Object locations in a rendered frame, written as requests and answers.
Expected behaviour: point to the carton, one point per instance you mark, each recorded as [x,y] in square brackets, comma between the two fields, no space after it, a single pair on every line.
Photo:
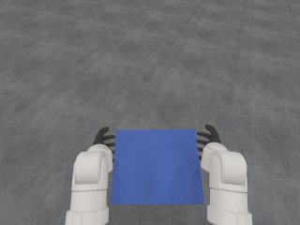
[156,166]

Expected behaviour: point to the right robot hand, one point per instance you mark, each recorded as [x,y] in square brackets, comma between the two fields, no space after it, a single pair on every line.
[213,137]

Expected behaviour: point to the right robot forearm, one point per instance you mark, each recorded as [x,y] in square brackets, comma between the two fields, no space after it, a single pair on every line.
[228,184]

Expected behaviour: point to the left robot hand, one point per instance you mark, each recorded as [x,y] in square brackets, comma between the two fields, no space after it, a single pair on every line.
[100,138]

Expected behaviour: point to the left robot forearm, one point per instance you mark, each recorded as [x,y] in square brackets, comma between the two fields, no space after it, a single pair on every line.
[88,204]

